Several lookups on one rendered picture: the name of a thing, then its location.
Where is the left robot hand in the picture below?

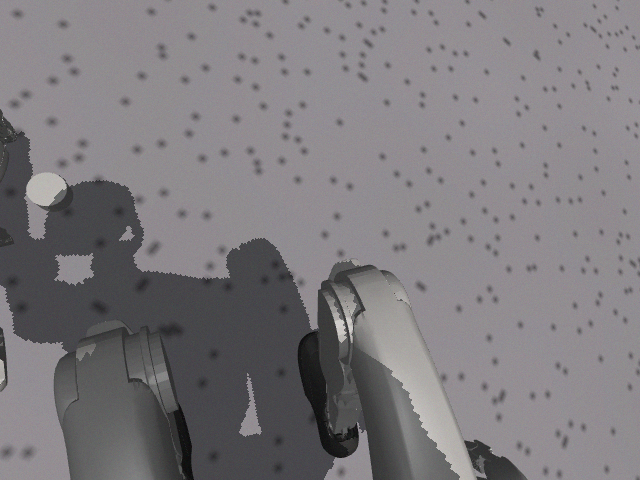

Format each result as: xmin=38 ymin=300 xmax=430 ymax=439
xmin=0 ymin=109 xmax=17 ymax=247

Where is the right robot foot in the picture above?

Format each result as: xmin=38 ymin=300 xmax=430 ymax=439
xmin=298 ymin=331 xmax=359 ymax=458

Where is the right robot hand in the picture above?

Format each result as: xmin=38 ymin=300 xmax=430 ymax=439
xmin=464 ymin=440 xmax=528 ymax=480

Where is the left robot foot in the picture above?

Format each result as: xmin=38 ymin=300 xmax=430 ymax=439
xmin=173 ymin=403 xmax=194 ymax=480

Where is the tin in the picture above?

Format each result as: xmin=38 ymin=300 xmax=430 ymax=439
xmin=26 ymin=172 xmax=73 ymax=212

